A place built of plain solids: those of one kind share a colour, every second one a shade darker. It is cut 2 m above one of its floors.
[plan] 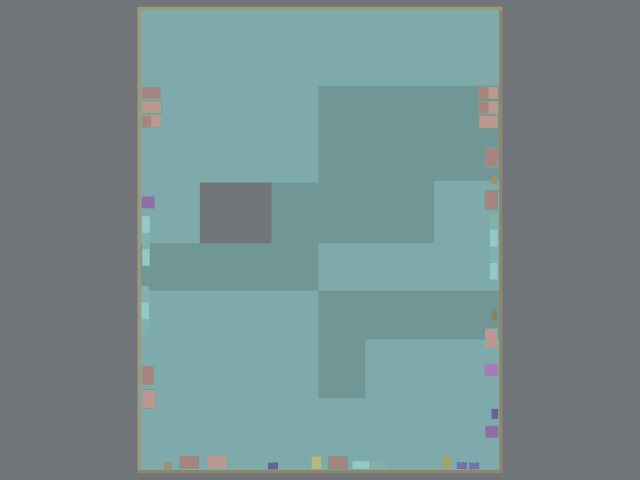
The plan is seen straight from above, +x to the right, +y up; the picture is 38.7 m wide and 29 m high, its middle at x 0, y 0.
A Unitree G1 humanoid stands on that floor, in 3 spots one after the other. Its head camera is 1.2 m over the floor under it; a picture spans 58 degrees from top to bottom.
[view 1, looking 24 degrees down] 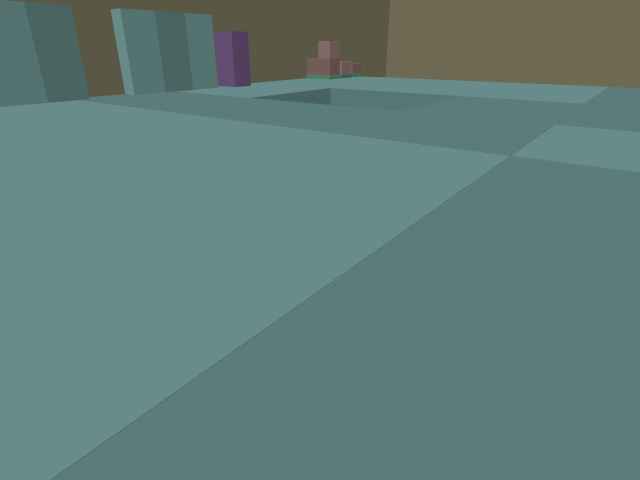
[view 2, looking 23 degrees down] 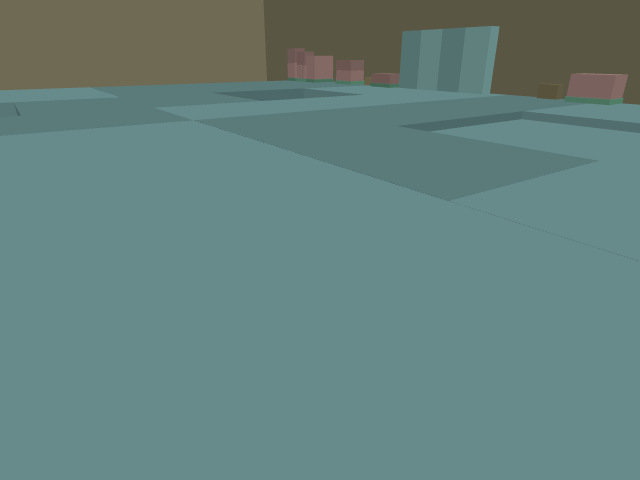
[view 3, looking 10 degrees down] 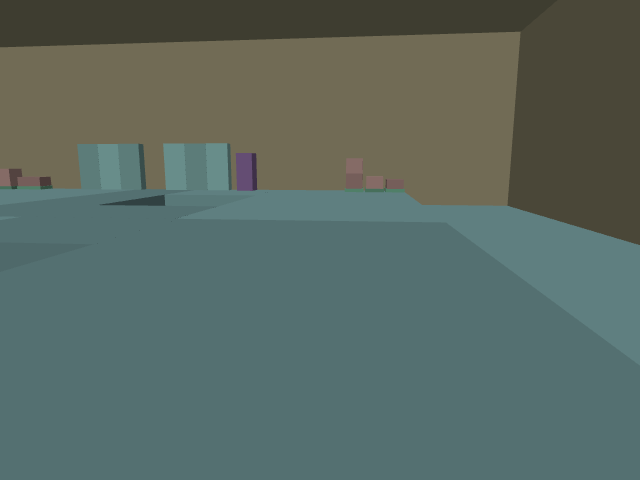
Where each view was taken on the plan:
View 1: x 1.10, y -8.62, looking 126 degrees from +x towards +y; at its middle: floor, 2.95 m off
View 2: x -3.18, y -11.96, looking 55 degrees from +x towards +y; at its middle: floor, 3.07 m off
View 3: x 9.03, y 7.65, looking -174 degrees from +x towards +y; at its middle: floor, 6.91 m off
